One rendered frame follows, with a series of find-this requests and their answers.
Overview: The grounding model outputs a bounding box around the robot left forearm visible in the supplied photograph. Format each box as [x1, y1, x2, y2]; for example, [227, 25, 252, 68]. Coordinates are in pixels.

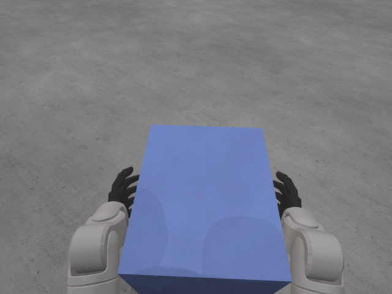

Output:
[67, 202, 129, 294]

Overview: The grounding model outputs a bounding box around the right robot hand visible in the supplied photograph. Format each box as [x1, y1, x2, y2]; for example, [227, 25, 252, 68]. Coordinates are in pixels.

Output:
[273, 171, 301, 219]

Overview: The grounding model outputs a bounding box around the carton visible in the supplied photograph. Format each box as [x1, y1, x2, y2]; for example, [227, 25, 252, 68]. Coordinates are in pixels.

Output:
[117, 124, 292, 294]

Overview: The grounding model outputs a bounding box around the left robot hand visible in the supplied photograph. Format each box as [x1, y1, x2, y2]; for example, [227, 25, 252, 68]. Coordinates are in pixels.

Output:
[108, 167, 140, 218]

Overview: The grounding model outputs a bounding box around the robot right forearm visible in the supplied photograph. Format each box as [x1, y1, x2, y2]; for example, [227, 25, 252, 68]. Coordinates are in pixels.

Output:
[281, 207, 345, 294]

